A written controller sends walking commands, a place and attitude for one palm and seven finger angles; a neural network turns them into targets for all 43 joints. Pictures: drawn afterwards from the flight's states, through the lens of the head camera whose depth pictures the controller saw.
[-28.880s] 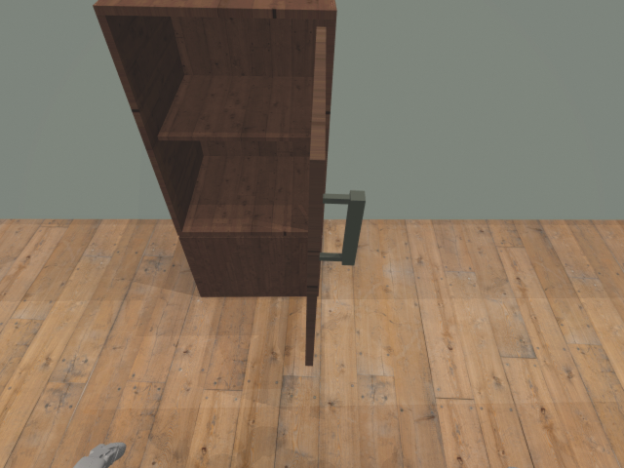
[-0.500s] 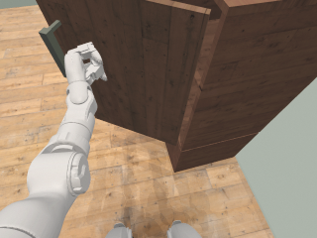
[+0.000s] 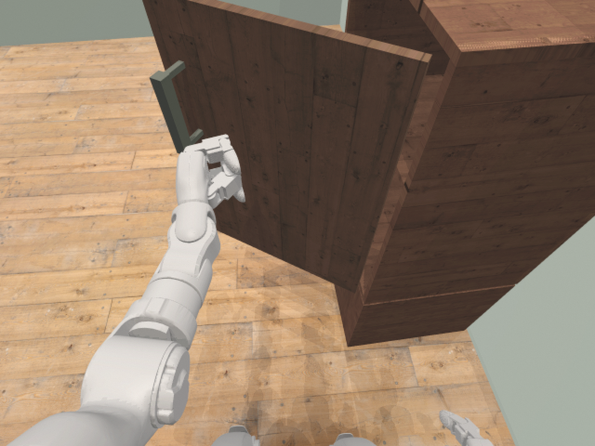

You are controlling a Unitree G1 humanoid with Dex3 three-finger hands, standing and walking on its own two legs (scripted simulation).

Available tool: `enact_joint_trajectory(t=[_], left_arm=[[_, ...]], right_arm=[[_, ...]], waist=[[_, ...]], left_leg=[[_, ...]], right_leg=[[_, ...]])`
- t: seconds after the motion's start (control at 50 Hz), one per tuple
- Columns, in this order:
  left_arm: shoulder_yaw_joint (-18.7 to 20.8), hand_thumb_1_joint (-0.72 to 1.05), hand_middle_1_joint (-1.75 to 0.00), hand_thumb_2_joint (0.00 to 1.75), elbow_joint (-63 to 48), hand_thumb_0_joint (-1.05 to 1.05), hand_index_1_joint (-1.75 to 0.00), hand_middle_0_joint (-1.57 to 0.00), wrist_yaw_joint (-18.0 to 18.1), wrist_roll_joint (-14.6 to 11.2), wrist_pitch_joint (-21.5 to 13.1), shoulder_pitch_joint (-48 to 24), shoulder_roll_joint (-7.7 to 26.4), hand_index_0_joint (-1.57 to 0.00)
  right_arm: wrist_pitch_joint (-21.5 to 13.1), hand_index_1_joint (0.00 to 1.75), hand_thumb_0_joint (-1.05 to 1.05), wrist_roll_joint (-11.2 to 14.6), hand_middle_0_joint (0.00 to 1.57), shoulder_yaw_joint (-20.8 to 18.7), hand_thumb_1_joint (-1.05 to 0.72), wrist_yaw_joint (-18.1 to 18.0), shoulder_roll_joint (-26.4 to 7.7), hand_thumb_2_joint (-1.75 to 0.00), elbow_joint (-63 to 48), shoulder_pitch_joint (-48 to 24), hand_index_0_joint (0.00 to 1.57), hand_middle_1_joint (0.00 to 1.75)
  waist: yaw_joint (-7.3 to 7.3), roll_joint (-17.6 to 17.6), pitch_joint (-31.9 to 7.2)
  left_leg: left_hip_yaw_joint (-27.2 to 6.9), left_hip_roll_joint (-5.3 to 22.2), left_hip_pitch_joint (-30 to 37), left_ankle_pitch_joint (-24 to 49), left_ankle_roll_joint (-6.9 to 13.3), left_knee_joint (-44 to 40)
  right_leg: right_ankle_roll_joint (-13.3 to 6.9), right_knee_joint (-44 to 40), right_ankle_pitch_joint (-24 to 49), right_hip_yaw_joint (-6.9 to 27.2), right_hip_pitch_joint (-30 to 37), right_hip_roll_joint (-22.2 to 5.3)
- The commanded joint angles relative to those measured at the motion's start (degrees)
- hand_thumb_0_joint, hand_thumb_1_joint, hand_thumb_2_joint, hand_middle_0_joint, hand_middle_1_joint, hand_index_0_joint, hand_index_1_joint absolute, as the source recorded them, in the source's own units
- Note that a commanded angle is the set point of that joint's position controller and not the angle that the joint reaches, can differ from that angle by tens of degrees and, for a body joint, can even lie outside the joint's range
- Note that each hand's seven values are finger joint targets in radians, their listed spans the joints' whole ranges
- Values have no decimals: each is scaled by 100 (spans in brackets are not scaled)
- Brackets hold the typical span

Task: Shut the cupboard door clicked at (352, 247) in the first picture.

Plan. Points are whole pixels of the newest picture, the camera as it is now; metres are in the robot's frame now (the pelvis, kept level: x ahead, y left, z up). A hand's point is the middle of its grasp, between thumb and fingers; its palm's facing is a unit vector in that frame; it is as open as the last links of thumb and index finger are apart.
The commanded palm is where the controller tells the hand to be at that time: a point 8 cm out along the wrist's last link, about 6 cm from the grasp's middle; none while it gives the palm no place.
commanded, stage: draw the hand back to the body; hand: left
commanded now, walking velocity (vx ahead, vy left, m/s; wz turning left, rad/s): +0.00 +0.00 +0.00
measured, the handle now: (181, 110) +0.63 +0.17 +0.08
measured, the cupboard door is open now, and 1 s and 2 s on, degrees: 55 55 55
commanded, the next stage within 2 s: step back with the hand held close in 1.54 s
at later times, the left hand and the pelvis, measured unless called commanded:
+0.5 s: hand (146, 227) +0.34 +0.15 +0.15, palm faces +0.04 -1.00 -0.05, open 3.1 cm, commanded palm +0.29 +0.21 +0.16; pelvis +0.00 +0.02 +0.03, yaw -1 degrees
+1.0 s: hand out of the picture +0.23 +0.27 +0.19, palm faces +0.33 -0.88 -0.34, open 4.9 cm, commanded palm +0.19 +0.31 +0.21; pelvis +0.01 +0.03 +0.06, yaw +0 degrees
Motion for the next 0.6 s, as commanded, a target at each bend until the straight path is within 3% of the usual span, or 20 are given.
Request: enact_joint_trajectory(t=[0.0,0.04,0.06,0.12,0.16,0.24,0.28,0.3,0.32,0.4,0.44,0.46,0.48,0.5,0.58], left_arm=[[533,90,-150,90,-1870,0,-150,-130,-103,-120,-668,-1740,1154,-130],[379,90,-150,90,-2406,0,-150,-130,-224,-83,-779,-1103,1019,-130],[349,90,-150,90,-2608,0,-150,-130,-290,-70,-765,-873,1034,-130],[122,90,-150,90,-2924,0,-150,-130,-535,-115,-361,-63,967,-130],[-96,90,-150,90,-3406,0,-150,-130,-692,-334,-15,-68,788,-130],[-135,90,-150,90,-4492,0,-150,-130,-806,-688,322,-125,848,-130],[-142,90,-150,90,-4907,0,-150,-130,-799,-682,280,59,894,-130],[-62,90,-150,90,-5073,0,-150,-130,-776,-618,247,240,1073,-130],[-171,90,-150,90,-5197,0,-150,-130,-785,-575,232,472,973,-130],[72,90,-141,90,-5229,0,-141,-122,-937,-583,566,1644,1279,-122],[57,90,-135,90,-5503,0,-135,-116,-1088,-734,898,2007,1202,-116],[-264,90,-132,90,-6275,0,-132,-113,-914,-282,800,2121,1555,-113],[-109,90,-129,90,-6248,0,-129,-111,-823,-265,865,2518,1560,-111],[-40,90,-126,90,-6243,0,-126,-108,-799,-273,973,2840,1615,-108],[-108,90,-114,90,-6878,0,-114,-97,-699,-173,1144,2987,1611,-97]], right_arm=[[-161,30,0,-60,20,-333,-90,-51,-928,-90,-528,641,20,30],[-196,30,0,-30,20,-328,-90,-10,-857,-90,-654,565,20,30],[-205,30,0,-13,20,-336,-90,2,-850,-90,-680,565,20,30],[-123,30,0,100,20,-335,-90,-19,-872,-90,-813,468,20,30],[-108,30,0,190,20,-334,-90,-88,-875,-90,-891,329,20,30],[-213,30,0,298,20,-252,-90,-304,-846,-90,-961,-57,20,30],[-319,30,0,301,20,-210,-90,-355,-810,-90,-951,-194,20,30],[-348,30,0,291,20,-204,-90,-386,-835,-90,-930,-216,20,30],[-396,30,0,299,20,-176,-90,-378,-793,-90,-948,-294,20,30],[-426,30,0,335,20,-121,-90,-355,-828,-90,-1025,-503,20,30],[-394,30,0,391,20,-74,-90,-351,-786,-90,-1177,-688,20,30],[-219,30,0,360,20,-116,-90,-457,-647,-90,-1268,-789,20,30],[-140,30,0,327,20,-114,-90,-524,-671,-90,-1294,-841,20,30],[-82,30,0,325,20,-88,-90,-560,-671,-90,-1322,-879,20,30],[41,30,0,318,20,14,-90,-642,-618,-90,-1362,-1097,20,30]], waist=[[264,-359,-2682],[390,-237,-2811],[386,-366,-2733],[352,-745,-2014],[281,-804,-1667],[292,-618,-1302],[354,-271,-1178],[394,-162,-1154],[425,12,-1191],[637,31,-955],[702,-56,-871],[566,-459,-667],[576,-429,-575],[619,-639,-419],[562,-301,-8]], left_leg=[[84,-164,1772,1794,189,-355],[151,-148,1972,2058,186,-409],[178,-142,1969,2057,205,-435],[239,-119,1821,1672,256,-733],[244,-123,1962,1333,283,-920],[204,-128,2358,986,321,-1183],[143,-108,2576,945,302,-1304],[111,-99,2634,938,292,-1348],[103,-93,2751,1017,287,-1388],[94,-107,2735,996,257,-1589],[125,-129,2740,1008,262,-1697],[109,-108,2927,1126,253,-1937],[125,-105,2986,1145,268,-2001],[118,-114,2931,1143,286,-2055],[49,-46,3390,1032,276,-2446]], right_leg=[[210,-735,3255,190,1208,-80],[198,-716,3530,154,1355,-69],[217,-767,3574,159,1419,-64],[286,-1120,3242,165,1538,-63],[321,-1449,2721,176,1539,-66],[296,-1861,1905,180,1532,-65],[241,-1868,1729,108,1474,-38],[217,-1849,1663,89,1516,-38],[203,-1805,1752,66,1495,-43],[165,-1865,1720,35,1741,-58],[175,-1950,1804,33,1923,-90],[257,-2405,1871,311,2012,-218],[283,-2508,1884,322,2126,-229],[299,-2597,1889,326,2208,-245],[231,-2899,1560,199,2226,-172]])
